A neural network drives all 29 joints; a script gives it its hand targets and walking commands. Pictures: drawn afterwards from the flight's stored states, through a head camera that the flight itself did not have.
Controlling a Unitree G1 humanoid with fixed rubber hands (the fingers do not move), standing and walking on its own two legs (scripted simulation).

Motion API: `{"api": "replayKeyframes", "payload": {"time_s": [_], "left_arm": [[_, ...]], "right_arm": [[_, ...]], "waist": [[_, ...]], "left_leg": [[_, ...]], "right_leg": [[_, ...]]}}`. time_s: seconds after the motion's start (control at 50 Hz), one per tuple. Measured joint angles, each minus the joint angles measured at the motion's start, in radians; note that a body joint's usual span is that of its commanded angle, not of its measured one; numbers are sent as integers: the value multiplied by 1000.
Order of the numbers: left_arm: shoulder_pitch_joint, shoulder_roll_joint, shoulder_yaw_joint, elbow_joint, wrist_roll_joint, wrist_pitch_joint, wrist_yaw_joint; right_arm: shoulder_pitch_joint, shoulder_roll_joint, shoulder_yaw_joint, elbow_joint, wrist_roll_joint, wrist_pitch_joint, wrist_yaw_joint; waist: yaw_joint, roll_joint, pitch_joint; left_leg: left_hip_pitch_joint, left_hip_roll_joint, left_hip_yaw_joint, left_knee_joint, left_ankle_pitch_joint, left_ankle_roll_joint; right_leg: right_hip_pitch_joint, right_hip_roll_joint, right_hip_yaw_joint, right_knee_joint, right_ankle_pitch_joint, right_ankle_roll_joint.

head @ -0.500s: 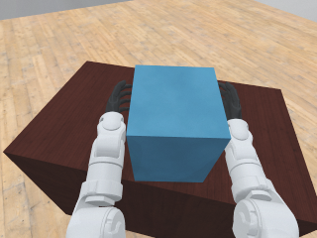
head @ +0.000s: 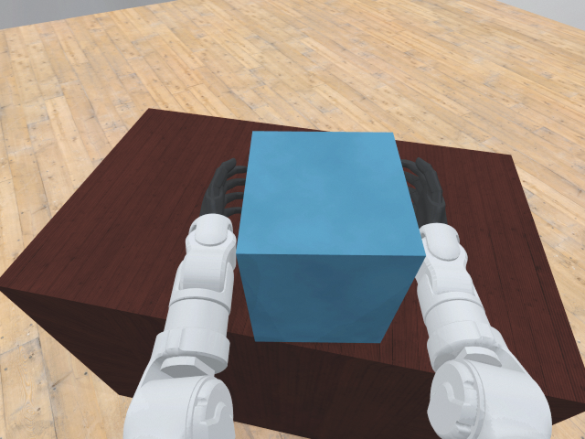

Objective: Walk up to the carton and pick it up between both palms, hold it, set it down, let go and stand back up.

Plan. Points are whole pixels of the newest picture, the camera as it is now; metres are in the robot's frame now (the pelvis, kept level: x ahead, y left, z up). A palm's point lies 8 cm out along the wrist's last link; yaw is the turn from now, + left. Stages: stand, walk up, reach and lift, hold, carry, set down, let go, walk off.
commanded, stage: set down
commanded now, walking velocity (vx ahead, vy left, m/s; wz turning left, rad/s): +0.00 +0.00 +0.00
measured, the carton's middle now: (319, 243) +0.39 -0.06 +0.05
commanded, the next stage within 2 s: none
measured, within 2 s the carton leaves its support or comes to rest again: rests again in 1.30 s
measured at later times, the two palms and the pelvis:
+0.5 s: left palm (223, 223) +0.41 +0.08 +0.09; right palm (429, 219) +0.38 -0.22 +0.10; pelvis +0.00 -0.01 +0.00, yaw -1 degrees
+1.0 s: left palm (225, 232) +0.40 +0.07 +0.08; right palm (430, 228) +0.37 -0.22 +0.09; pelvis +0.00 +0.00 +0.00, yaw -1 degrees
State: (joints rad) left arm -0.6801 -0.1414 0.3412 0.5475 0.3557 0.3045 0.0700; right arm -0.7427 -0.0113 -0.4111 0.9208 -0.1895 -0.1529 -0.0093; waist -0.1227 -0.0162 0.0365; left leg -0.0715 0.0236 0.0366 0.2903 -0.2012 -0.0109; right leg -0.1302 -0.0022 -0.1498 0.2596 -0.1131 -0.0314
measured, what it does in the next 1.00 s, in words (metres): stands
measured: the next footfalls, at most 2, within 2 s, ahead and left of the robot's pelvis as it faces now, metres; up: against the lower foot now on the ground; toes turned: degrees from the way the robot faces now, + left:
none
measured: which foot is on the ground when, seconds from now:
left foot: down 0.00-1.00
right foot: down 0.00-1.00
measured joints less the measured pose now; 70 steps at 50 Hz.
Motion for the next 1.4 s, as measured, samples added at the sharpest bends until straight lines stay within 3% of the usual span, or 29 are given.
{"api": "replayKeyframes", "payload": {"time_s": [0.3,0.5,0.9,1.4], "left_arm": [[-36,-21,74,76,24,-49,0],[-5,-14,59,82,11,-91,-2],[16,-31,60,100,19,-147,14],[7,-70,112,98,68,-171,-4]], "right_arm": [[-38,0,-69,10,-62,29,41],[-14,24,-102,2,-98,-5,48],[16,15,-85,-6,-107,-38,50],[41,25,-133,-40,-149,-33,79]], "waist": [[22,-6,-13],[12,4,-23],[22,10,-29],[26,8,-6]], "left_leg": [[-14,2,18,-19,14,-1],[-41,4,11,-11,9,-6],[-73,6,22,3,5,-3],[-51,5,33,-8,5,0]], "right_leg": [[-35,3,17,11,4,-5],[-59,4,11,17,-3,-7],[-91,6,22,23,1,-7],[-81,6,33,28,-3,-5]]}}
